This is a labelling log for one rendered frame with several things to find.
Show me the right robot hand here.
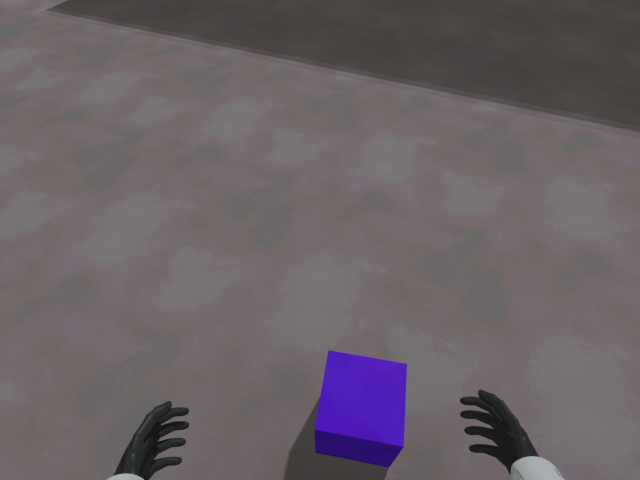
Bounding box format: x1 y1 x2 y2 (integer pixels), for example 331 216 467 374
460 390 539 476

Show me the left robot hand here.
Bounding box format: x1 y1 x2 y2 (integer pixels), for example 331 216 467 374
114 401 189 480

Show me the carton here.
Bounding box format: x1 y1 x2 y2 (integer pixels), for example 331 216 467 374
315 350 407 467

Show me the right robot forearm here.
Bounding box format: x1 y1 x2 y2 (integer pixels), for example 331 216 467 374
511 456 565 480

